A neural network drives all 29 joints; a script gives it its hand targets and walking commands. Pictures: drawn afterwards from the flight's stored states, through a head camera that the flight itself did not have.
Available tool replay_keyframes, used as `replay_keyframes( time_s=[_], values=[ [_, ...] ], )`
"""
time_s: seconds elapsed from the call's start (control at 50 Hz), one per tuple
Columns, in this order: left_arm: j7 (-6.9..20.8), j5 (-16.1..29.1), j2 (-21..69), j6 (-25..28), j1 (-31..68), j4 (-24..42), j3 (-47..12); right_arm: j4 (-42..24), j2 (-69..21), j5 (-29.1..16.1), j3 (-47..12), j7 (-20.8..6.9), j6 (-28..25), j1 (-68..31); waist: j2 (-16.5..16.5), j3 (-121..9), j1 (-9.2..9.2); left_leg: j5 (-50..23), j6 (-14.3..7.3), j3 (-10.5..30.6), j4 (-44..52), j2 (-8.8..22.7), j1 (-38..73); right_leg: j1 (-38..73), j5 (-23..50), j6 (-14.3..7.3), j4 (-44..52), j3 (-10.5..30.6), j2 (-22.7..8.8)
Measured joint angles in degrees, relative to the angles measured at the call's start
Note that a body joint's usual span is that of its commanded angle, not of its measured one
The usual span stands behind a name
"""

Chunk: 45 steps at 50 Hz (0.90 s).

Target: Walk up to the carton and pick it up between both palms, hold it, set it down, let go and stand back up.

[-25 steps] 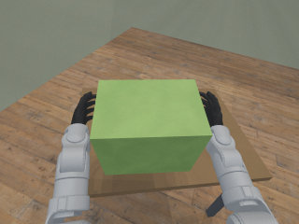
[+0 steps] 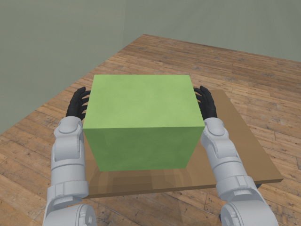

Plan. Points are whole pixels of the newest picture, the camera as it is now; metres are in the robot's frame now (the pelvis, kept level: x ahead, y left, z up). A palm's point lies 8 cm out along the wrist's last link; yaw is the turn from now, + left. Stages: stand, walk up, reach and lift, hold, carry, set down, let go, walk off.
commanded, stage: reach and lift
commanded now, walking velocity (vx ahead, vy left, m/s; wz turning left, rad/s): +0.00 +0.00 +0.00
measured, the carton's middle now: (143, 124) +0.37 +0.01 +0.10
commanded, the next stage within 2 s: hold in 0.40 s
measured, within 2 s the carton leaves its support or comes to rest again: neither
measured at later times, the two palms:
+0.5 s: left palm (81, 113) +0.38 +0.17 +0.15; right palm (211, 112) +0.36 -0.18 +0.15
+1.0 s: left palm (74, 113) +0.35 +0.18 +0.18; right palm (212, 109) +0.35 -0.17 +0.18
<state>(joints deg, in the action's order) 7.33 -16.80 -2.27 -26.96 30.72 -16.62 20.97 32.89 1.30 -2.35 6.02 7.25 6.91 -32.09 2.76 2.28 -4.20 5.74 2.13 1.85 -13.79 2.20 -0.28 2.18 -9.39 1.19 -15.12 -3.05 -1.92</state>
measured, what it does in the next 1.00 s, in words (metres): stands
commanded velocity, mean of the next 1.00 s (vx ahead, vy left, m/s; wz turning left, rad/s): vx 0.00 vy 0.00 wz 0.00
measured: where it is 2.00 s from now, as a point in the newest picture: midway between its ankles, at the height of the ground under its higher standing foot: outside the picture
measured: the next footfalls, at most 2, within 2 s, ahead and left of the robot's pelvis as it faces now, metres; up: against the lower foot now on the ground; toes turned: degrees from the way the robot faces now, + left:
none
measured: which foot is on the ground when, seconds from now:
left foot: down 0.00-1.00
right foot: down 0.00-1.00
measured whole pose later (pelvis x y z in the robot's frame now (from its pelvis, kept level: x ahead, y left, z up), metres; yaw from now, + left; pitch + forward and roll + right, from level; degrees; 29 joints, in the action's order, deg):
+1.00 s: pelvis +0.00 +0.00 +0.00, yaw +0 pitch -8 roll +0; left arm 5.6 -16.0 -1.8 -37.1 28.7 -3.2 17.7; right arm 23.8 4.8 -9.0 2.9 7.6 14.5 -32.3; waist 2.9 3.0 -5.0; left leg 6.6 2.5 1.7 -15.6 2.5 -0.9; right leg 2.5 -9.0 1.1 -14.6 -2.9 -1.6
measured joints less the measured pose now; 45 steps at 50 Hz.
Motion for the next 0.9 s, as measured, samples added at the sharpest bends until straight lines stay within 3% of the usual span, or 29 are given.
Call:
replay_keyframes(
  time_s=[0.24,0.5,0.78,0.9],
  values=[
    [-1.29,-0.76,-0.09,-1.69,0.97,2.89,-3.55,-1.15,1.67,-3.25,0.2,-0.38,-1.53,0.65,2.5,1.3,-1.38,1.3,-0.1,-0.6,-2.03,-0.31,-0.69,0.2,0.25,0.43,0.44,0.59,-0.34],
    [-4.37,1.24,0.71,-3.53,-3.28,9.88,-5.95,-5.01,4.36,-6.73,-2.83,-0.9,-0.13,1.41,0.8,0.88,-1.05,2.44,-0.09,-1.1,-3.13,0.13,-2.11,-0.57,0.24,0.48,1.16,1.09,0.08],
    [-2.27,1.26,0.32,-8.59,-4.91,15.55,-4.43,-10.79,4.34,-8.88,-5.36,1.35,6.05,1.91,0.04,0.53,-1.16,2.73,0.31,0.18,-2.77,0.1,1.06,3.02,-0.63,0.16,1.3,-0.24,0.14],
    [-1.06,-0.09,0.73,-10.2,-2.84,13.03,-2.74,-8.41,3.51,-6.99,-4.04,0.76,8.18,0.09,0.16,1.08,-0.88,1.7,0.24,-0.06,-1.82,0.06,1.36,2.51,-0.26,0.05,0.78,0.02,0.07]
  ],
)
